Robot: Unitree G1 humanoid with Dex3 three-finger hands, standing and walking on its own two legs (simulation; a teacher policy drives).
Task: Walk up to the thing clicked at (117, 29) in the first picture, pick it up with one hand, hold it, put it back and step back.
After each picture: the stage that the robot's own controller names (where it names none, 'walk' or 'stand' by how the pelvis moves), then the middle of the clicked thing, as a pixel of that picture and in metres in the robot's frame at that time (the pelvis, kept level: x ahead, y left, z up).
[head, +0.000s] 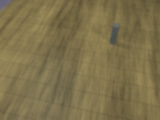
stand; (114, 34) +1.31 -0.38 -0.65
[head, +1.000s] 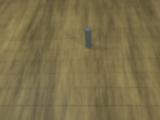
walk; (88, 38) +1.25 +0.00 -0.63
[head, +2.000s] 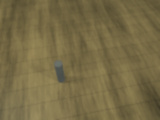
walk; (59, 72) +0.80 +0.23 -0.64
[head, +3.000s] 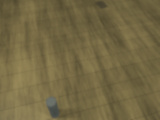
walk; (53, 108) +0.47 +0.20 -0.63
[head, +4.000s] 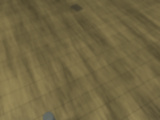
stand; out of the picture +0.39 +0.24 -0.64
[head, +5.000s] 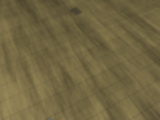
stand; out of the picture +0.36 +0.23 -0.66
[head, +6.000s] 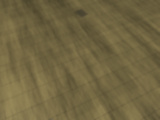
stand; out of the picture +0.35 +0.21 -0.66
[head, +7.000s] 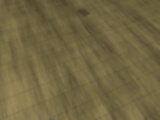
stand; out of the picture +0.35 +0.20 -0.66
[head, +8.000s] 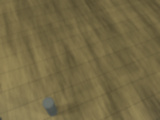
go down; (50, 107) +0.39 +0.19 -0.61
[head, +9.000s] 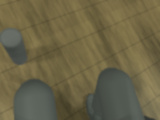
go down; (16, 49) +0.47 +0.21 -0.24
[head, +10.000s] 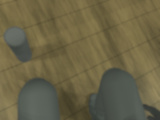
close in; (20, 47) +0.47 +0.20 -0.25
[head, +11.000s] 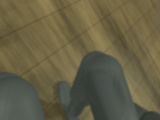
close in; out of the picture +0.46 +0.24 -0.17
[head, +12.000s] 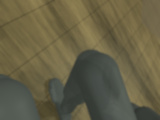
close; out of the picture +0.45 +0.25 -0.17
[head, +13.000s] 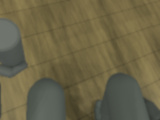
lift; (10, 52) +0.37 +0.23 -0.02
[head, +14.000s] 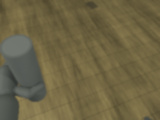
hold; (28, 74) +0.32 +0.17 +0.10
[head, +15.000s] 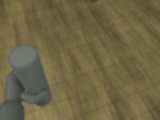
hold; (34, 81) +0.31 +0.16 +0.05
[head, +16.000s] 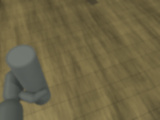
hold; (33, 80) +0.32 +0.17 +0.06
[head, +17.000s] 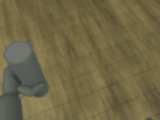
crouch; (31, 74) +0.35 +0.17 +0.01
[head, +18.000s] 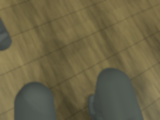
lower; out of the picture +0.49 +0.22 -0.02
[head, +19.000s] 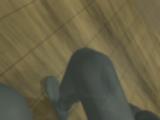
lower; out of the picture +0.47 +0.26 -0.17
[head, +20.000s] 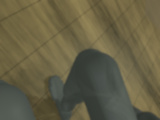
lower; out of the picture +0.47 +0.26 -0.17
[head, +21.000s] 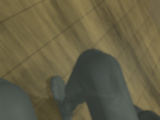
lower; out of the picture +0.46 +0.25 -0.17
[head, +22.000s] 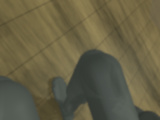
lower; out of the picture +0.45 +0.25 -0.16
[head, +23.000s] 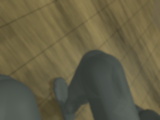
loosen; out of the picture +0.45 +0.25 -0.17
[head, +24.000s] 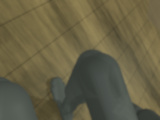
withdraw; out of the picture +0.44 +0.25 -0.17
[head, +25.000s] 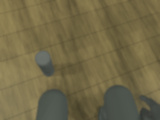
walk; (46, 65) +0.45 +0.17 -0.37
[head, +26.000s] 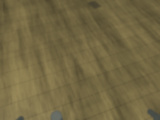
stand; out of the picture +0.38 +0.17 -0.59
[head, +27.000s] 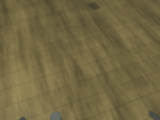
stand; out of the picture +0.38 +0.18 -0.60
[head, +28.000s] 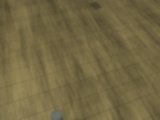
stand; out of the picture +0.38 +0.17 -0.62
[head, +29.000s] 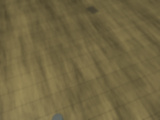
stand; out of the picture +0.38 +0.19 -0.65
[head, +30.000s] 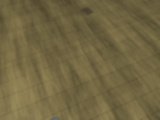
stand; out of the picture +0.36 +0.20 -0.65
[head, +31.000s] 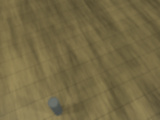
walk; (55, 107) +0.40 +0.20 -0.64
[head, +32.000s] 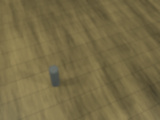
walk; (54, 76) +0.66 +0.17 -0.64
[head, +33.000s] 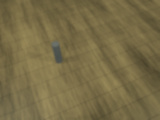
stand; (57, 53) +1.00 +0.26 -0.63
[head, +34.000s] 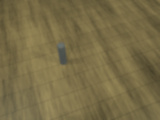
stand; (62, 54) +0.97 +0.19 -0.64
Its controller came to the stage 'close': yes
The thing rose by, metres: 0.70
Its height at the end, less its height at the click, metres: +0.00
